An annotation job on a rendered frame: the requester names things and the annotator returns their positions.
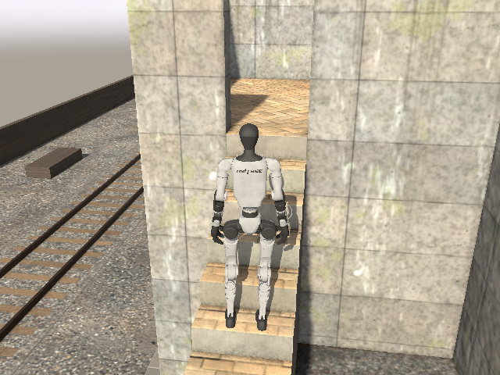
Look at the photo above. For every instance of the right robot hand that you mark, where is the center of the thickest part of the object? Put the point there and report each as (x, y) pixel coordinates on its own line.
(283, 234)

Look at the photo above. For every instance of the robot left thigh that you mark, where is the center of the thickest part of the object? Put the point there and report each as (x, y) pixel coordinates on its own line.
(230, 239)

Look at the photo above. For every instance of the robot left upper arm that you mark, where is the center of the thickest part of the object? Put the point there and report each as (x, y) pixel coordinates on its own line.
(222, 177)

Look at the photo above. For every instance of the robot left forearm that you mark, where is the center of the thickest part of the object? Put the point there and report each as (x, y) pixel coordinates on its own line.
(217, 212)

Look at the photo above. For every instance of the robot right forearm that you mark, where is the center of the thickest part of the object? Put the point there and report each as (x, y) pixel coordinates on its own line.
(281, 211)

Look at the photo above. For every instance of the robot left foot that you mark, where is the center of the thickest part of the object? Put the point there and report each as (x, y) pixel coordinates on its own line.
(230, 321)

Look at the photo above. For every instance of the left robot hand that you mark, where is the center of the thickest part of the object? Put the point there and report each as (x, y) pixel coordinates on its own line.
(215, 232)

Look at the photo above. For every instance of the robot right upper arm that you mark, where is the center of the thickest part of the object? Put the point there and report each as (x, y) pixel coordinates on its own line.
(276, 178)

